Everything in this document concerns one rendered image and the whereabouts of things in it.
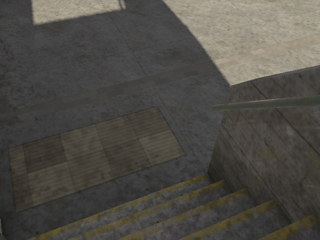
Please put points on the stairs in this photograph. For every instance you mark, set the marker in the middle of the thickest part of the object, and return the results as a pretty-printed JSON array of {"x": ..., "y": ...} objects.
[{"x": 195, "y": 209}]

